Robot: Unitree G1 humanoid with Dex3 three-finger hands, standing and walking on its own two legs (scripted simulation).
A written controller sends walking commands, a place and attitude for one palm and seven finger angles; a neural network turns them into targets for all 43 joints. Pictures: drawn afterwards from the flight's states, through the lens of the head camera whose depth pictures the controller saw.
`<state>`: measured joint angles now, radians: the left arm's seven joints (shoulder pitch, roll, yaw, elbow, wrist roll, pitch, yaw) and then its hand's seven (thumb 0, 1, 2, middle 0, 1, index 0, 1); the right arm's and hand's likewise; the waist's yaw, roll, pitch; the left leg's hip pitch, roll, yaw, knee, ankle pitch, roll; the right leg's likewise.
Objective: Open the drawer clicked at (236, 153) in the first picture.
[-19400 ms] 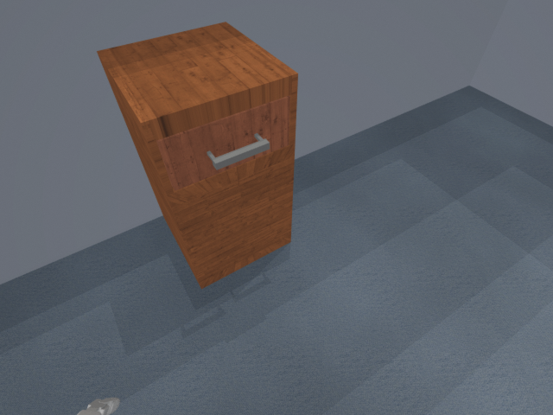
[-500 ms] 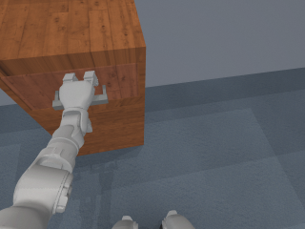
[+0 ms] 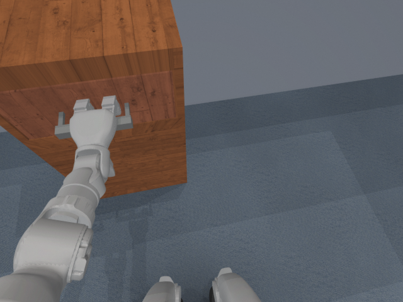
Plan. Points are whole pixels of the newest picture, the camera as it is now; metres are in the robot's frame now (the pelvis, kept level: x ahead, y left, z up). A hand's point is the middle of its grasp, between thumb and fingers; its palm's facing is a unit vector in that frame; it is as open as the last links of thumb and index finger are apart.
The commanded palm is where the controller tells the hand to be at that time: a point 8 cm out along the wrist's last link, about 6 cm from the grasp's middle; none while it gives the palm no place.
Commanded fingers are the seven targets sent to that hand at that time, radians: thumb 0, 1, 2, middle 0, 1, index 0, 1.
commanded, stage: lower the fingers behind the handle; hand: left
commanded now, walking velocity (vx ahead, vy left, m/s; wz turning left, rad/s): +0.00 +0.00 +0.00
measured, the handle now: (95, 119) +0.53 +0.22 -0.04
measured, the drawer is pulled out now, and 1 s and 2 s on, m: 0.00 0.00 0.00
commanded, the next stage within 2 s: close the thumb around the handle in 1.06 s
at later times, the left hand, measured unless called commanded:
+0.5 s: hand (101, 145) +0.47 +0.21 -0.06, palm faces -0.04 -0.04 -1.00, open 14.0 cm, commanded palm +0.45 +0.20 -0.01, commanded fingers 0.00 -0.50 0.30 -0.30 -1.20 -0.30 -1.20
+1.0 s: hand (100, 144) +0.47 +0.21 -0.07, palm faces -0.05 -0.02 -1.00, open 13.9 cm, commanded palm +0.45 +0.21 -0.02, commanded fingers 0.00 -0.50 0.30 -0.30 -1.20 -0.30 -1.20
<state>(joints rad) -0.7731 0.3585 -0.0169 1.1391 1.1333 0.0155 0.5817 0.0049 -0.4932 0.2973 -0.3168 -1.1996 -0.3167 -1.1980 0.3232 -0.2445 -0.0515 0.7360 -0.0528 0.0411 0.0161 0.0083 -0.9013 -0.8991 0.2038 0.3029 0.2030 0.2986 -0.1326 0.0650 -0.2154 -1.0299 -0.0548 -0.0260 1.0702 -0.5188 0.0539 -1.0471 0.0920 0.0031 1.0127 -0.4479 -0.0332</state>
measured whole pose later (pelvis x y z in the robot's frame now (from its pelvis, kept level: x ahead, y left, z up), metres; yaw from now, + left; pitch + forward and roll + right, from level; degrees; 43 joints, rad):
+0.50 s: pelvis -0.01 -0.01 -0.02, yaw +0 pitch +30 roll -2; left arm -0.80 0.42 0.00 1.16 1.12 0.00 0.55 0.00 -0.49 0.30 -0.31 -1.19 -0.29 -1.19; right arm 0.31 -0.25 -0.04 0.73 -0.05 0.01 0.01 0.01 -0.90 -0.90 0.20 0.30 0.20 0.30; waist -0.14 0.06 -0.22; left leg -1.14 -0.05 -0.03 1.16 -0.54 0.05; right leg -1.16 0.10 -0.01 1.11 -0.47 -0.04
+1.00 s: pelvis -0.02 +0.00 -0.03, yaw +0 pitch +31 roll -3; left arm -0.86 0.44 -0.02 1.20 1.10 0.04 0.54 0.01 -0.49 0.30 -0.29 -1.20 -0.31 -1.20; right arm 0.32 -0.25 -0.02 0.73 -0.04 0.01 0.02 0.01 -0.90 -0.90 0.20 0.30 0.20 0.30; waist -0.15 0.07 -0.22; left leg -1.19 -0.05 -0.02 1.21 -0.55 0.06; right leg -1.21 0.09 -0.01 1.15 -0.47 -0.03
